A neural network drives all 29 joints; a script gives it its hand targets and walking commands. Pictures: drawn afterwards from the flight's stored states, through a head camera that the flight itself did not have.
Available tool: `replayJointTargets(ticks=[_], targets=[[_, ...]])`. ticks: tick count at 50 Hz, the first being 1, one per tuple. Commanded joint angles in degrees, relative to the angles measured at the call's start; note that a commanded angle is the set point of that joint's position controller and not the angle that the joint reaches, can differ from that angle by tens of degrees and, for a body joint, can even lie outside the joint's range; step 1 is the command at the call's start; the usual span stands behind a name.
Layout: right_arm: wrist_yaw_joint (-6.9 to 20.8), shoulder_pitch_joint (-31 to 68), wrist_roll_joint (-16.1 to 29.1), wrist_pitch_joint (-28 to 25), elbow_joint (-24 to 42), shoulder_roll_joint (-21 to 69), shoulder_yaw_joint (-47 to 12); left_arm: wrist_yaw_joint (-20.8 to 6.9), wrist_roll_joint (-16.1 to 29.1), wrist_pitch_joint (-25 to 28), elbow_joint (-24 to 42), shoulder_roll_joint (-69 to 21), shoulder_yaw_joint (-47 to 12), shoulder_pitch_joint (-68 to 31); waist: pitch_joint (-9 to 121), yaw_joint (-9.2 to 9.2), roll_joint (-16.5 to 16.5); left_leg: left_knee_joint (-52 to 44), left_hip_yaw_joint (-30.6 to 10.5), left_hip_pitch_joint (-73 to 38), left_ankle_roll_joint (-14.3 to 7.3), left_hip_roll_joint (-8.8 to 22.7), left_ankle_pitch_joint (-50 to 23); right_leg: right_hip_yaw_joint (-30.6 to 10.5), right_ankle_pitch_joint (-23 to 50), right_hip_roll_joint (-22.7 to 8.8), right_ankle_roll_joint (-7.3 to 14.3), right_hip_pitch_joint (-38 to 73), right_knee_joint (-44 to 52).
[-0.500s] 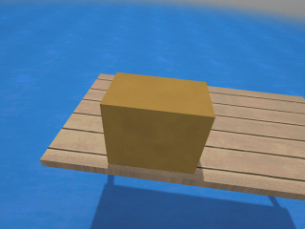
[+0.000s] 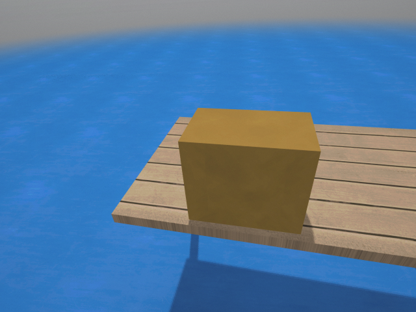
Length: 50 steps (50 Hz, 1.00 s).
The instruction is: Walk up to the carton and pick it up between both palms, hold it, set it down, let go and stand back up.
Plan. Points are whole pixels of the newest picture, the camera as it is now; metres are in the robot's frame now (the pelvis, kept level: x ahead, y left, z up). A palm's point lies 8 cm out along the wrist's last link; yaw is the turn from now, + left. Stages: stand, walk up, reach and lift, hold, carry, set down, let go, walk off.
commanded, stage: stand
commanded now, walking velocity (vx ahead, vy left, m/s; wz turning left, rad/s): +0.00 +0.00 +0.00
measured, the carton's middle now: (247, 168) +0.54 -0.09 +0.04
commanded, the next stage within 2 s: none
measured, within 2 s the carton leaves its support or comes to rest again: neither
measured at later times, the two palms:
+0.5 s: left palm out of the picture -0.09 +0.27 -0.13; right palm out of the picture -0.15 -0.16 -0.14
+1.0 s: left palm out of the picture -0.06 +0.23 -0.14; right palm out of the picture -0.06 -0.18 -0.14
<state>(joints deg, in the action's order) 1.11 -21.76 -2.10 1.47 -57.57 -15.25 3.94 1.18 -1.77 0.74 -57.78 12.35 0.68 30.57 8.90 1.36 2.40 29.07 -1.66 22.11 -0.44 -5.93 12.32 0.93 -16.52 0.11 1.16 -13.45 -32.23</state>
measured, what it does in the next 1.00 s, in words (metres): steps on the spot: left foot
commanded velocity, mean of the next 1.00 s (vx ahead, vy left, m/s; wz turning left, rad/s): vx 0.00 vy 0.00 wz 0.00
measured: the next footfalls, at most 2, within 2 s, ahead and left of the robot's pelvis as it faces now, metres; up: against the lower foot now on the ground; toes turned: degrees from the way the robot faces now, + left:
left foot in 0.16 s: -0.04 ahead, +0.11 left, +0.00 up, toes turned -2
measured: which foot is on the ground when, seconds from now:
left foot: up 0.00-0.14, down 0.16-1.00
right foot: down 0.00-1.00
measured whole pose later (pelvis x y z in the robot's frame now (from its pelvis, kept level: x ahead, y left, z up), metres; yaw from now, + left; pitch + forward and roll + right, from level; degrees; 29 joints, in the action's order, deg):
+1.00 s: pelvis -0.02 +0.03 +0.01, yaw +0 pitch -1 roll +0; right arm -1.7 -20.4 -0.9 -0.7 -64.8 -7.3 -0.2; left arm 2.5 -1.3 0.4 -65.1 5.5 -0.3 20.4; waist 0.7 0.3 -0.5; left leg 24.0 -0.9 4.6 -3.8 -4.5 18.0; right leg -0.3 -11.2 -2.6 -2.3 -14.1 -26.7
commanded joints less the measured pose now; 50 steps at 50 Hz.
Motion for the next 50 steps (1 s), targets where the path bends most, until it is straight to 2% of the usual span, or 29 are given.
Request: replayJointTargets(ticks=[1, 2, 4, 6, 7, 8, 9, 10, 11, 12, 13, 14, 15, 16, 17, 20, 22, 23, 26, 30, 33, 38, 40, 41, 42, 46, 47, 49, 50], targets=[[0.85, -10.52, -1.95, 2.15, -2.15, -3.15, 0.30, 1.30, 0.87, 1.00, 7.60, 8.63, 0.81, -19.39, -24.91, -10.88, -24.24, 41.75, -2.19, -18.00, 2.16, 4.31, 6.39, -17.65, -33.25, -14.34, 9.02, -52.18, 31.88], [0.61, -11.10, -2.03, 1.62, -2.13, -2.76, -0.19, 1.37, 0.92, 1.55, 7.64, 6.90, 0.28, -19.40, -23.23, -11.14, -18.45, 34.37, -4.41, -15.69, 1.31, 6.84, 5.45, -14.62, -24.80, -11.96, 6.48, -44.04, 27.51], [-0.19, -8.10, -1.31, -0.08, -1.59, -2.22, -1.25, 1.28, 1.91, 1.88, 5.83, 4.27, -0.52, -14.43, -25.51, -8.80, -10.56, 16.69, -5.13, -6.89, 1.07, 9.23, 6.00, -10.78, -16.42, -8.43, 2.57, -29.94, 20.51], [-1.21, -3.97, 0.28, -2.00, -2.00, 0.63, -3.15, 1.22, 1.79, 0.92, 3.06, 4.15, 0.39, -5.88, -30.39, -3.26, -1.96, -9.43, -5.26, 0.83, 1.05, 9.05, 2.62, -11.33, -12.60, -7.34, 1.23, -16.95, 14.98], [-1.64, -4.23, 0.48, -2.54, -3.08, 2.18, -3.86, 1.23, 1.17, 0.03, 1.17, 3.99, 0.75, 0.02, -30.86, -0.58, 0.42, -13.98, -6.76, 1.91, 1.16, 9.14, 2.88, -11.24, -9.62, -6.52, 1.55, -12.90, 10.79], [-2.03, -4.39, 0.24, -2.73, -4.54, 2.66, -3.78, 0.92, 0.31, -0.51, -0.23, 3.72, 0.88, 4.83, -28.75, 1.78, 5.68, -15.53, -8.13, 1.17, 1.30, 9.82, 5.32, -10.95, -6.51, -6.44, 2.60, -10.36, 6.33], [-2.41, -4.35, -0.09, -2.59, -5.10, 0.56, -3.35, 0.45, -0.44, -0.48, -1.19, 2.55, 0.33, 10.59, -26.23, 4.75, 12.86, -12.85, -14.47, -0.54, 1.17, 15.27, 0.10, -8.71, -4.53, -4.86, 1.99, -11.52, 2.30], [-2.63, -5.21, 0.98, -2.27, -5.68, 0.12, -3.06, 0.14, -0.67, 0.18, -1.62, 1.43, 0.26, 12.39, -22.70, 6.25, 17.96, -9.90, -15.49, -3.44, 0.89, 16.76, -10.98, -5.72, -1.48, -3.35, 0.78, -11.76, 2.10], [-2.49, -5.57, 1.81, -2.11, -7.26, -0.62, -2.96, 0.19, -0.57, 0.94, -0.19, 1.15, -0.30, 7.62, -22.24, 4.69, 20.43, -8.20, -13.73, -0.98, -1.08, 14.59, -15.68, -3.26, 7.40, -3.07, -0.19, -7.17, 9.32], [-2.19, -7.18, 1.75, -2.14, -8.00, 0.76, -3.01, 0.60, -0.10, 1.10, 0.89, 5.29, 0.28, 1.02, -21.70, 1.46, 19.99, -10.30, -13.21, 4.55, -0.93, 12.58, -14.53, -2.44, 12.34, -3.94, -0.62, -0.14, 9.25], [-2.04, -9.21, 1.74, -2.55, -9.03, 3.87, -4.10, 0.65, 0.41, 0.95, 1.82, 8.27, 1.68, -2.83, -19.76, 0.06, 17.59, -11.72, -10.90, 4.94, -0.06, 10.78, -15.93, -3.57, 14.13, -3.89, -0.26, 4.44, 7.68], [-2.34, -10.41, 1.68, -2.79, -9.37, 2.91, -4.26, 0.51, 0.90, 0.82, 0.71, 6.94, 1.66, -3.62, -16.44, 0.00, 14.09, -11.19, -8.24, 0.77, 0.39, 9.81, -18.10, -3.85, 15.07, -4.00, 0.20, 5.07, 7.14], [-2.83, -9.89, 1.54, -3.11, -9.57, 2.88, -3.99, 0.52, 1.03, 0.29, -0.59, 4.73, 1.48, -3.44, -15.77, 0.05, 12.58, -11.33, -7.49, -2.36, 0.62, 10.00, -15.31, -3.91, 14.63, -4.05, 0.29, 3.01, 7.12], [-3.26, -6.86, 1.59, -3.12, -8.99, 0.37, -3.21, 0.38, 0.93, 0.10, -1.86, 2.81, 1.12, -1.67, -16.19, 1.67, 9.55, -11.35, -7.78, -3.32, 0.16, 10.55, -10.61, -3.37, 14.23, -3.90, -0.62, 1.99, 8.35], [-3.38, -6.23, 1.53, -3.11, -8.14, 0.50, -3.07, 0.43, 0.63, 0.05, -1.65, 1.14, 0.46, -2.08, -15.36, 1.00, 8.48, -11.73, -9.02, -3.41, -0.09, 10.89, -7.87, -3.01, 14.02, -4.20, -0.92, 3.27, 8.74], [-2.80, -9.19, 1.48, -2.72, -9.01, 2.37, -3.35, 0.85, 0.48, -0.51, -3.15, 0.58, 0.25, -4.01, -15.02, -0.28, -1.04, -15.96, -10.13, -0.17, -1.11, 11.14, 9.14, -2.10, 10.58, -4.43, -1.96, 6.87, 8.41], [-2.87, -7.99, 1.37, -2.23, -8.44, 1.54, -2.86, 0.67, 0.49, -0.64, -3.78, -0.93, -0.04, -3.99, -17.15, 0.02, -3.25, -17.97, -10.67, 2.39, -1.62, 11.20, 17.24, -1.55, 8.45, -3.82, -2.63, 5.89, 8.45], [-2.92, -8.17, 1.15, -1.91, -8.49, 0.70, -2.58, 0.75, 0.44, -0.73, -4.02, -0.85, -0.13, -4.67, -18.24, -0.45, -5.06, -18.93, -11.05, 3.54, -1.84, 11.48, 19.29, -1.39, 7.83, -3.68, -2.81, 5.74, 8.22], [-2.57, -8.13, 0.81, -1.79, -7.97, 0.72, -2.41, 0.88, 0.58, -0.36, -4.23, -1.22, -0.08, -4.62, -16.25, -0.57, -7.94, -17.64, -10.24, 1.44, -2.27, 11.11, 14.84, -1.41, 8.92, -4.13, -3.00, 6.34, 7.53], [-2.63, -8.82, 0.67, -1.80, -8.00, 1.92, -2.53, 1.17, 0.87, 0.22, -4.42, 0.64, 0.09, -5.57, -16.07, -1.94, -7.08, -14.62, -7.51, -3.29, -2.28, 9.78, 7.75, -3.24, 8.84, -4.88, -2.73, 2.59, 8.91], [-2.67, -7.81, 0.65, -1.63, -8.10, 2.78, -2.78, 1.17, 0.87, 0.29, -5.21, -0.67, -0.28, -4.54, -17.24, -1.56, -6.31, -13.45, -6.25, -5.07, -2.04, 9.37, 2.91, -3.90, 9.92, -5.45, -2.29, 0.29, 8.64], [-2.77, -7.71, 0.72, -1.48, -7.53, 2.52, -2.91, 1.62, 0.49, -0.46, -6.19, -0.99, -0.34, -3.04, -19.71, -2.06, -1.76, -14.74, -6.96, -3.86, -1.65, 9.90, 6.03, -3.84, 9.01, -5.47, -2.44, -0.68, 8.66], [-2.81, -6.14, 0.98, -1.58, -7.24, 3.35, -3.08, 1.52, 0.39, -0.55, -6.54, -0.81, -0.05, -3.08, -20.39, -1.44, -1.01, -14.73, -6.47, -4.32, -1.64, 9.55, 4.50, -3.63, 10.13, -5.50, -2.41, -1.07, 8.62], [-2.88, -6.80, 1.02, -1.55, -7.55, 3.92, -3.37, 1.65, 0.30, -0.63, -6.52, -1.36, -0.26, -3.75, -21.63, -2.06, -1.02, -14.88, -6.75, -5.03, -1.33, 9.63, 3.37, -3.67, 9.84, -5.73, -2.33, -2.44, 8.77], [-2.97, -6.52, 1.07, -1.70, -7.50, 3.88, -3.53, 1.59, 0.44, -0.58, -6.54, -2.01, -0.20, -3.81, -19.87, -1.67, 0.53, -14.67, -7.26, -4.73, -1.50, 9.98, 1.53, -3.51, 10.97, -5.59, -2.32, 0.03, 8.46], [-3.04, -5.20, 1.30, -2.51, -7.26, 2.62, -3.43, 1.66, 0.51, 0.03, -7.09, -0.85, 0.21, -4.30, -18.62, -1.26, -2.07, -13.11, -6.25, -6.51, -1.85, 9.71, -4.33, -3.89, 12.65, -6.01, -2.24, 1.04, 9.13], [-3.17, -4.89, 1.30, -2.56, -7.45, 1.97, -3.27, 1.62, 0.47, 0.07, -7.15, -2.00, -0.03, -4.29, -19.11, -1.32, 0.53, -12.63, -5.57, -8.06, -1.44, 9.48, -7.33, -3.92, 13.60, -6.02, -2.18, 0.03, 8.96], [-3.12, -5.40, 1.53, -2.69, -7.45, 2.86, -3.30, 1.40, 0.75, 0.14, -7.56, -1.97, -0.09, -4.80, -16.75, -1.74, -2.30, -11.46, -5.56, -10.06, -1.82, 9.84, -9.94, -3.60, 14.04, -5.86, -1.85, 0.84, 8.90], [-3.29, -5.24, 1.45, -2.65, -7.59, 2.91, -3.28, 1.55, 0.66, 0.20, -7.02, -1.70, -0.13, -5.26, -16.19, -1.50, -1.69, -10.86, -5.20, -10.72, -1.81, 9.82, -12.75, -3.04, 14.67, -5.91, -1.95, 1.29, 8.48]])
